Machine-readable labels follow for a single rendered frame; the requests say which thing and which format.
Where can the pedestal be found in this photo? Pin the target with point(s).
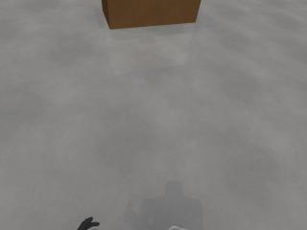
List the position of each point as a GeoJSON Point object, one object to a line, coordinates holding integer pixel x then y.
{"type": "Point", "coordinates": [123, 14]}

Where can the left robot hand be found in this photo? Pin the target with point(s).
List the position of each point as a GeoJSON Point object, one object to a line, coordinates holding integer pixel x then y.
{"type": "Point", "coordinates": [86, 224]}

